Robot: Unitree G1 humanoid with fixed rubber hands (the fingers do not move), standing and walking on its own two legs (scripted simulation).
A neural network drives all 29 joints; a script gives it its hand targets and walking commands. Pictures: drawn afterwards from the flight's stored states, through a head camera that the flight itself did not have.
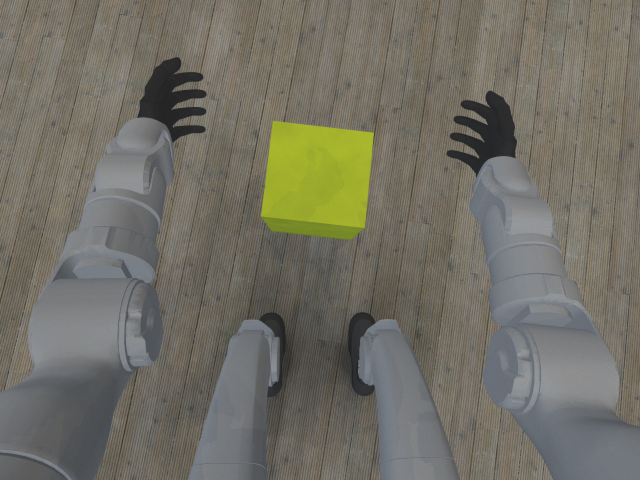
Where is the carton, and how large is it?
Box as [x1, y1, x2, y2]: [261, 121, 373, 239]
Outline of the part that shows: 273,121 261,216 270,229 273,231 350,239 364,227 373,133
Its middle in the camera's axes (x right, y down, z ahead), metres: -0.01 -0.12 +0.90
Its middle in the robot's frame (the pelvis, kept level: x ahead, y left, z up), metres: +0.53 -0.01 -0.53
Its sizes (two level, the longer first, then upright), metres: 0.210 0.200 0.250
